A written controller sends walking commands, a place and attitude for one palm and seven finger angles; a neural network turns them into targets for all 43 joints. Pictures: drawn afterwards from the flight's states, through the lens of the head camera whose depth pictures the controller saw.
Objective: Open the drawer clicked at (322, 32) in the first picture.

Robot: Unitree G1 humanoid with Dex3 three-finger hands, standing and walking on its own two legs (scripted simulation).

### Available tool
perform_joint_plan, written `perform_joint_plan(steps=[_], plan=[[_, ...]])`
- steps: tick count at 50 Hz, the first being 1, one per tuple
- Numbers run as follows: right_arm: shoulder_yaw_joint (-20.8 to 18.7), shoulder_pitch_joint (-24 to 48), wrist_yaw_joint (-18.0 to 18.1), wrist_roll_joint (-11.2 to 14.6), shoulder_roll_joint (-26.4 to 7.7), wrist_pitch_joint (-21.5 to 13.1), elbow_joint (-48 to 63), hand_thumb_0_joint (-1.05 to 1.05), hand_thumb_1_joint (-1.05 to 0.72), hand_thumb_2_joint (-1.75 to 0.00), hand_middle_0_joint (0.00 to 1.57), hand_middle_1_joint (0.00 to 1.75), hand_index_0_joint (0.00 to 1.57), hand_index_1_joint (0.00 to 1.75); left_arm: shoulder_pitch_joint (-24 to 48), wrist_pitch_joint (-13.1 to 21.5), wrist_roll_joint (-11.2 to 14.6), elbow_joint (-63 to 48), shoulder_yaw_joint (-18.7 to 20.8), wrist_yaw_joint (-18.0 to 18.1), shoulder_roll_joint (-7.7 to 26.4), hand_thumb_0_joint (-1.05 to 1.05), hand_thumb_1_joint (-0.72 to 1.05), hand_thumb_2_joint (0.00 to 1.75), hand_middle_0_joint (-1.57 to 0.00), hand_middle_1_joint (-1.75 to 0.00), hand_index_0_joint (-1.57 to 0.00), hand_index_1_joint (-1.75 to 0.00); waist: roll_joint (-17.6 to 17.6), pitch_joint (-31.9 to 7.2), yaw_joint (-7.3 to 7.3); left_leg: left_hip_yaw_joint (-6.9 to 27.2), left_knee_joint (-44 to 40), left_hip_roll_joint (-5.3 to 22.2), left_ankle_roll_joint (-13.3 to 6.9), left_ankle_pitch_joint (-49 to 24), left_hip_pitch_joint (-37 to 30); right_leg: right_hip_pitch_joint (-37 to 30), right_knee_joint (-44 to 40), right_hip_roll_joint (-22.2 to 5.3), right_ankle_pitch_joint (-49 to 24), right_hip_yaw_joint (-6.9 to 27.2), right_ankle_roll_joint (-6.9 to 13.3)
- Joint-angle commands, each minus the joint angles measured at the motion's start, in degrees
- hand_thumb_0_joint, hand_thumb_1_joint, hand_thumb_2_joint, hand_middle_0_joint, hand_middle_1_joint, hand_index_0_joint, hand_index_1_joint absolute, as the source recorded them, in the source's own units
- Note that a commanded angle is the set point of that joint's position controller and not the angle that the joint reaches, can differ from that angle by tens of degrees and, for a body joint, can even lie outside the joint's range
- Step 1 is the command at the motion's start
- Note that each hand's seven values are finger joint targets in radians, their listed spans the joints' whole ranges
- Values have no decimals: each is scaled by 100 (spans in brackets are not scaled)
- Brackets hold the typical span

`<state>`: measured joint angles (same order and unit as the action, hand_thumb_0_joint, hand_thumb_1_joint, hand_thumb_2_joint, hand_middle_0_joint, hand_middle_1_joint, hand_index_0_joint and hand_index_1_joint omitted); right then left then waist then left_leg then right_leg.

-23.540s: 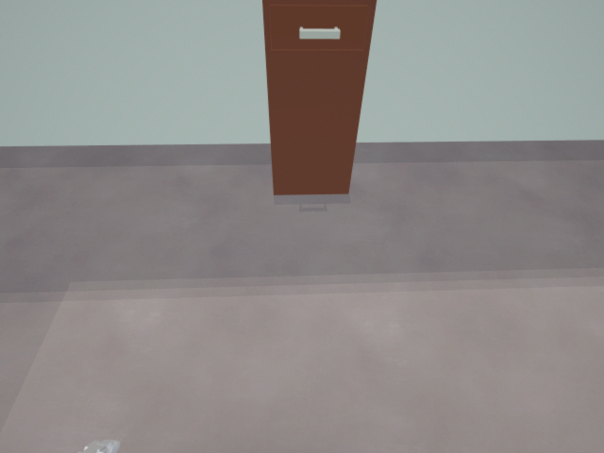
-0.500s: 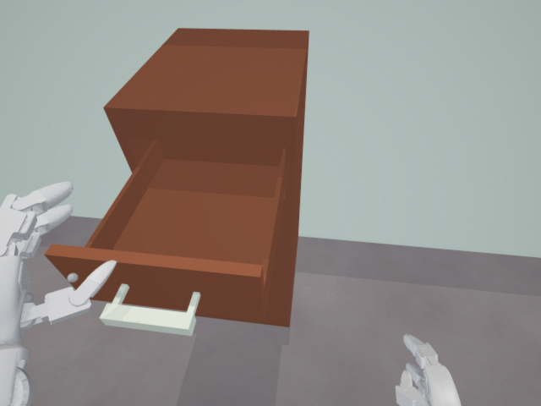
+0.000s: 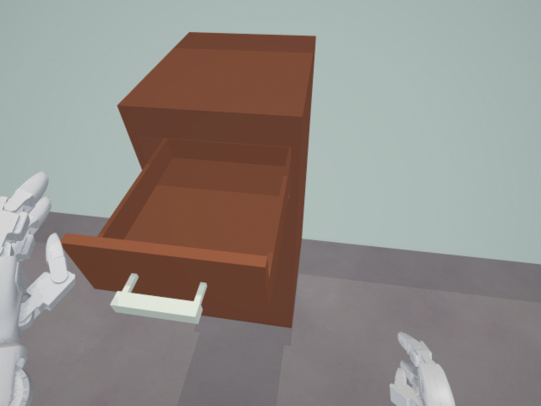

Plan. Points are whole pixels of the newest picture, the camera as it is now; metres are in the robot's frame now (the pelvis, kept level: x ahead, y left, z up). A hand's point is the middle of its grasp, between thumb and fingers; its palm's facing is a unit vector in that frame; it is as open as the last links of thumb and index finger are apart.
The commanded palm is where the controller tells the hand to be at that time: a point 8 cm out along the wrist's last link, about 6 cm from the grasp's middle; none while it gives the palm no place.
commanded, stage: step back with the hand held close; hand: left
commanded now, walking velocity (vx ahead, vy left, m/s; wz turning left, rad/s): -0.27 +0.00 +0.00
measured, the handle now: (162, 295) +0.27 +0.22 +0.01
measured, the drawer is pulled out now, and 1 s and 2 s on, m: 0.29 0.29 0.29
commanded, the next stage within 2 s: stop stepping back and stand still in 1.26 s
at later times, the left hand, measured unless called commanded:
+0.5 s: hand (37, 324) +0.14 +0.26 +0.17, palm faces +0.36 -0.77 -0.52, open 7.4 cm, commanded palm +0.07 +0.30 +0.19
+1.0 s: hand out of the picture +0.08 +0.26 +0.17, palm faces +0.41 -0.78 -0.47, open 7.4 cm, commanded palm +0.01 +0.31 +0.19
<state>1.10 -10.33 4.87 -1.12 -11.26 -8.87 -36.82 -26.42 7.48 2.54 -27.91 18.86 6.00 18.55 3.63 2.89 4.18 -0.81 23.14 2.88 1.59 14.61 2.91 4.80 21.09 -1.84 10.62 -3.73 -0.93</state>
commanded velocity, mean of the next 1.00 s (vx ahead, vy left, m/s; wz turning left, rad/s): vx -0.30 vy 0.00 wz -0.02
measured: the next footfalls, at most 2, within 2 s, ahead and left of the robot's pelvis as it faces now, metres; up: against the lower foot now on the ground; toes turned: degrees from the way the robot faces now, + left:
right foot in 1.42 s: -0.28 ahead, -0.09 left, +0.00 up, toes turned -6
left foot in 1.60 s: -0.17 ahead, +0.10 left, +0.00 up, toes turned +2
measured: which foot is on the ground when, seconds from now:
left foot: down 0.00-1.00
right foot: down 0.00-1.00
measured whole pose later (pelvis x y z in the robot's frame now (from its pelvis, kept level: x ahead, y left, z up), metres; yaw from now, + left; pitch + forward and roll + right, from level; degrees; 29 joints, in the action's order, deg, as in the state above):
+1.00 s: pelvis -0.11 +0.02 -0.02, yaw +3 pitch +1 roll -2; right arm -1.1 -10.6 3.7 -0.3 -12.3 -7.0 -35.0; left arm -33.5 15.0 1.4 -37.2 23.7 8.4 23.0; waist -0.2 2.1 0.1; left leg 1.7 41.3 -0.2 0.6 17.6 28.4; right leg 23.2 33.3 0.7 11.5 0.8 -1.0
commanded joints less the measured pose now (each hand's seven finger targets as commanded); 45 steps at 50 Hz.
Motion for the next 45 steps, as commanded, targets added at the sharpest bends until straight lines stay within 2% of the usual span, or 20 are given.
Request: perform_joint_plan(steps=[1, 2, 4, 7, 10, 14, 18, 22, 24, 28, 30, 33, 34, 37, 39, 40, 41, 43, 44, 45], plan=[[-197, 852, -27, 97, -727, -18, 1169, 0, -90, -90, 20, 30, 20, 30, 345, 549, -4, -1187, 959, 34, 1197, 0, 90, 90, -20, -30, -20, -30, -440, 97, -266, 28, -127, -214, -246, -383, 1018, 718, -712, -135, -207, 284, 76], [-195, 834, -39, 105, -712, 41, 1221, 0, -90, -90, 20, 30, 20, 30, 130, 576, -3, -1187, 873, 23, 1101, 0, 90, 90, -20, -30, -20, -30, -537, -42, -281, 9, -24, -248, -249, -341, 1023, 780, -752, -199, -35, 348, 91], [-226, 786, -15, 88, -737, 100, 1272, 0, -90, -90, 20, 30, 20, 30, -127, 696, -20, -1473, 955, 50, 1175, 0, 90, 90, -20, -30, -20, -30, -94, -490, -284, 11, 63, -277, -238, -601, 1024, 586, -545, -262, -364, 307, 138], [-342, 642, -20, 114, -798, 215, 1380, 0, -90, -90, 20, 30, 20, 30, -637, 703, 26, -1651, 1041, 97, 1203, 0, 90, 90, -20, -30, -20, -30, -139, -1056, -298, 30, 137, -214, -221, -1332, 1046, 234, -130, -201, -1076, 218, 101], [-413, 590, 11, 142, -822, 294, 1478, 0, -90, -90, 20, 30, 20, 30, -855, 706, 62, -1784, 1155, 121, 1277, 0, 90, 90, -20, -30, -20, -30, -160, -1281, -305, 79, 133, -127, -188, -1818, 1112, 110, 209, -134, -1419, 105, 52], [-476, 591, 52, 163, -823, 349, 1523, 0, -90, -90, 20, 30, 20, 30, -959, 699, 80, -1786, 1286, 175, 1366, 0, 90, 90, -20, -30, -20, -30, -162, -1236, -309, 116, 102, -30, -195, -1990, 1284, 185, 494, -69, -1538, 51, 10], [-493, 570, 51, 165, -889, 292, 1536, 0, -90, -90, 20, 30, 20, 30, -887, 700, 45, -1934, 1324, 218, 1397, 0, 90, 90, -20, -30, -20, -30, 60, -1125, -295, 234, -83, 92, -269, -1266, 1849, 142, 816, 10, -1036, 90, -4], [-462, 491, 28, 160, -874, 191, 1552, 0, -90, -90, 20, 30, 20, 30, -845, 758, 0, -1992, 1311, 263, 1343, 0, 90, 90, -20, -30, -20, -30, -25, -965, -318, 318, -155, 150, -362, -76, 2671, 46, 1042, -36, -527, 238, -1], [-447, 419, 28, 155, -845, 125, 1510, 0, -90, -90, 20, 30, 20, 30, -823, 804, -21, -2090, 1323, 304, 1354, 0, 90, 90, -20, -30, -20, -30, -114, -988, -344, 260, 3, 60, -351, 333, 2698, 205, 872, -151, -362, 390, 49], [-439, 413, 28, 147, -851, 68, 1392, 0, -90, -90, 20, 30, 20, 30, -610, 855, -48, -2055, 1391, 389, 1498, 0, 90, 90, -20, -30, -20, -30, -380, -742, -396, 110, 393, -213, -242, 1060, 2372, 1145, -5, -365, 894, 795, 181], [-399, 369, 38, 142, -815, 81, 1350, 0, -90, -90, 20, 30, 20, 30, -533, 860, -44, -1952, 1215, 423, 1341, 0, 90, 90, -20, -30, -20, -30, -529, -706, -419, 93, 538, -250, -197, 1105, 2162, 1468, -232, -451, 1413, 736, 198], [-403, 373, 77, 133, -861, 111, 1270, 0, -90, -90, 20, 30, 20, 30, -477, 853, -64, -1837, 1248, 493, 1409, 0, 90, 90, -20, -30, -20, -30, -381, -612, -451, 163, 477, -210, -180, 1181, 1927, 1894, -359, -370, 1851, 605, 182], [-380, 349, 81, 125, -848, 117, 1286, 0, -90, -90, 20, 30, 20, 30, -476, 863, -62, -1896, 1171, 496, 1320, 0, 90, 90, -20, -30, -20, -30, -297, -631, -454, 327, 221, -108, -220, 1247, 2136, 1672, -127, -265, 1773, 442, 129], [-397, 387, 85, 156, -906, 57, 1409, 0, -90, -90, 20, 30, 20, 30, -647, 908, -81, -1984, 1217, 490, 1298, 0, 90, 90, -20, -30, -20, -30, 445, -734, -412, 793, -741, 348, -430, 1643, 3239, 440, 1056, 202, 1011, 179, -18], [-401, 433, 70, 159, -877, -22, 1478, 0, -90, -90, 20, 30, 20, 30, -807, 952, -128, -2135, 1269, 477, 1311, 0, 90, 90, -20, -30, -20, -30, 779, -997, -347, 1043, -864, 596, -596, 1059, 3489, -140, 1854, 433, -59, 105, -43], [-412, 416, 55, 121, -857, -66, 1461, 0, -90, -90, 20, 30, 20, 30, -831, 978, -133, -2174, 1364, 458, 1386, 0, 90, 90, -20, -30, -20, -30, 714, -1100, -332, 1026, -703, 628, -641, 453, 3508, -286, 1981, 432, -481, 180, -41], [-444, 451, 26, 111, -875, -128, 1466, 0, -90, -90, 20, 30, 20, 30, -896, 1002, -144, -2159, 1405, 418, 1396, 0, 90, 90, -20, -30, -20, -30, 709, -1106, -298, 921, -560, 642, -680, 676, 3793, -496, 2101, 411, -513, 305, -30], [-473, 514, 6, 64, -925, -223, 1459, 0, -90, -90, 20, 30, 20, 30, -791, 1094, -209, -1948, 1602, 364, 1506, 0, 90, 90, -20, -30, -20, -30, 495, -645, -288, 849, -426, 542, -752, 2024, 4605, -574, 1864, 336, -111, 752, 61], [-403, 262, -6, 1, -815, -235, 1349, 0, -90, -90, 20, 30, 20, 30, -797, 1109, -129, -2069, 1341, 408, 1307, 0, 90, 90, -20, -30, -20, -30, -191, -629, -427, 703, 240, 139, -485, 764, 3687, 235, 1061, 3, -983, 1061, 273], [-410, 306, -52, 38, -811, -253, 1242, 0, -90, -90, 20, 30, 20, 30, -719, 1109, -94, -1974, 1311, 402, 1383, 0, 90, 90, -20, -30, -20, -30, -509, -844, -462, 370, 783, -107, -242, -107, 2673, 950, 463, -436, -1386, 1476, 414]])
